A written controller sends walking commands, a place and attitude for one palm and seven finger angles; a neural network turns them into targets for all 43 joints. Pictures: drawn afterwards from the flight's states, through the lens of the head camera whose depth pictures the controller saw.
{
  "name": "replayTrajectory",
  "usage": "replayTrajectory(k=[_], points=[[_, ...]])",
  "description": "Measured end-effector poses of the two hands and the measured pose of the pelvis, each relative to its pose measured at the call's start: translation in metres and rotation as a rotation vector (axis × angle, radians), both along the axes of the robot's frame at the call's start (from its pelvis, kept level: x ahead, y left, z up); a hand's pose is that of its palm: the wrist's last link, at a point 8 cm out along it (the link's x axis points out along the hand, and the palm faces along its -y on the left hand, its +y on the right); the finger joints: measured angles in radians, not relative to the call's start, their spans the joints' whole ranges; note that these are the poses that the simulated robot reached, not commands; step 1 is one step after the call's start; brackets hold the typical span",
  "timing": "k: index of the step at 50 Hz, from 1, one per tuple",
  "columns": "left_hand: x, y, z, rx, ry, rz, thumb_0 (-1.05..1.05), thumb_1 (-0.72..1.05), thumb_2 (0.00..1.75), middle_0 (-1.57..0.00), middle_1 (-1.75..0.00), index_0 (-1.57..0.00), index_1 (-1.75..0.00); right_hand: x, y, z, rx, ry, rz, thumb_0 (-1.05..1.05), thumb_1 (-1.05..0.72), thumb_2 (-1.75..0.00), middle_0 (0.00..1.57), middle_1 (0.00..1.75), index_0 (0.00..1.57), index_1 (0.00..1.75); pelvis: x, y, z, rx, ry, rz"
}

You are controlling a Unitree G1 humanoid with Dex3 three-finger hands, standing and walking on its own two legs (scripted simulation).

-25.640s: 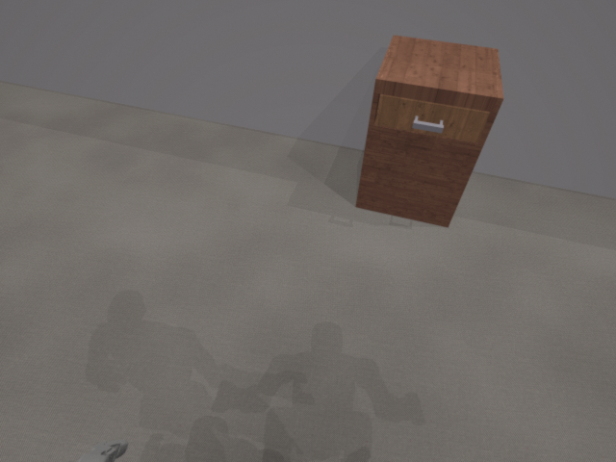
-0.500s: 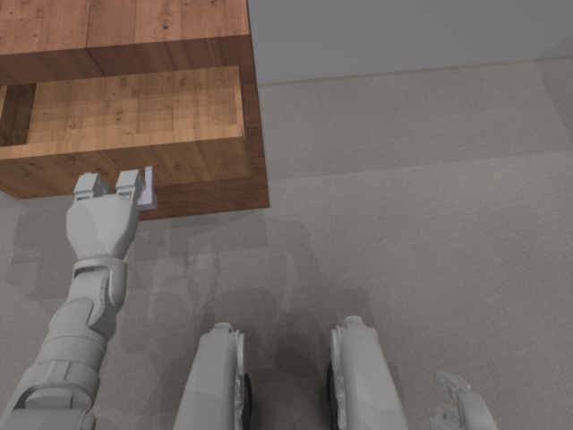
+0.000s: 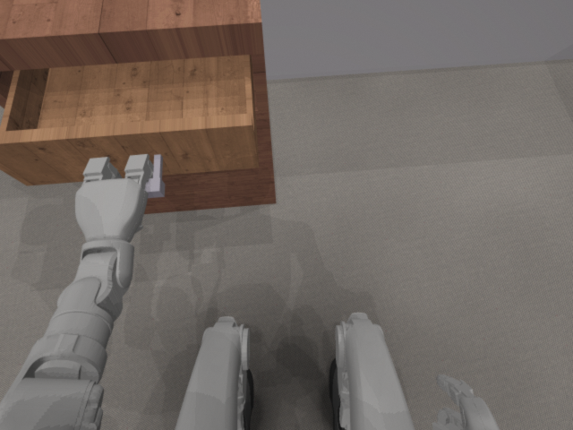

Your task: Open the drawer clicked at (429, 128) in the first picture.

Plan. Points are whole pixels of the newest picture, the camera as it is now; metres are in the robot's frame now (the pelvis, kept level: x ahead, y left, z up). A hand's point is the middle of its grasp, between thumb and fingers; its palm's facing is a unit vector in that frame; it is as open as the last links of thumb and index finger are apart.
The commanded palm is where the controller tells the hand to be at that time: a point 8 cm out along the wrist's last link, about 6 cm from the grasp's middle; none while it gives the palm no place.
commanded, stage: open the thumb to release the handle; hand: left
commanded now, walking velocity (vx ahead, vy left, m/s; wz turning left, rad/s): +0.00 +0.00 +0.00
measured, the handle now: (127, 177) +0.46 +0.25 -0.04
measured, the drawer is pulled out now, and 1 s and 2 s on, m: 0.12 0.12 0.12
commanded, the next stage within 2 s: lift the hand off the handle in 0.28 s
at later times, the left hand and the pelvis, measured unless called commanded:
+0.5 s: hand (132, 216) +0.41 +0.25 -0.07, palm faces +0.00 -0.02 -1.00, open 13.6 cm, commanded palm +0.39 +0.23 -0.02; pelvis -0.01 +0.00 +0.00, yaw +0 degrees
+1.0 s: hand (126, 205) +0.42 +0.25 -0.05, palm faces -0.02 -0.03 -1.00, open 13.7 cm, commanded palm +0.41 +0.23 +0.01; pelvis +0.00 +0.00 +0.02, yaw +0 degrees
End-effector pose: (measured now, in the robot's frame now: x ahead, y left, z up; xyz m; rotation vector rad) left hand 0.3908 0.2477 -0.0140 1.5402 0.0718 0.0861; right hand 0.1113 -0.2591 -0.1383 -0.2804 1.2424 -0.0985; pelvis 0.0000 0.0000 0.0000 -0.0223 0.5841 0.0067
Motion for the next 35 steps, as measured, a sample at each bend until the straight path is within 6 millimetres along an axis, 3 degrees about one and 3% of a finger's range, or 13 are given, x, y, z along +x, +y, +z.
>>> replayTrajectory(k=[17, 24, 35], points=[[-0.001, -0.001, 0.0, 0.004, 0.018, -0.011, 0.0, -0.34, 0.37, -0.31, -1.21, -0.35, -1.24, -0.038, -0.004, 0.005, -0.018, 0.025, -0.025, 0.0, -0.9, -0.9, 0.2, 0.3, 0.2, 0.3, -0.013, -0.001, -0.001, -0.003, -0.011, 0.002], [-0.001, -0.002, -0.001, 0.006, 0.007, 0.002, 0.0, -0.46, 0.32, -0.31, -1.2, -0.34, -1.22, -0.042, -0.004, 0.005, -0.018, 0.039, -0.034, 0.0, -0.91, -0.9, 0.2, 0.3, 0.2, 0.3, -0.014, 0.002, 0.0, -0.006, -0.013, 0.004], [0.007, -0.001, 0.003, 0.008, 0.043, 0.003, 0.0, -0.49, 0.31, -0.32, -1.2, -0.34, -1.21, -0.035, 0.002, 0.015, -0.016, 0.02, -0.025, 0.0, -0.9, -0.9, 0.2, 0.3, 0.2, 0.3, -0.011, 0.002, 0.008, -0.009, -0.011, 0.006]])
